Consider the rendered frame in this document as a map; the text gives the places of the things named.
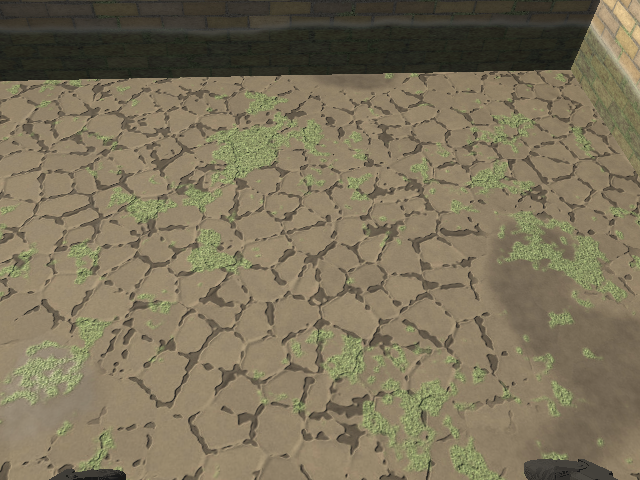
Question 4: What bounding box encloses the robot right hand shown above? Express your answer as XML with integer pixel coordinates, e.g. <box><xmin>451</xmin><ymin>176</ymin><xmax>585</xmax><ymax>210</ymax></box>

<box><xmin>524</xmin><ymin>459</ymin><xmax>618</xmax><ymax>480</ymax></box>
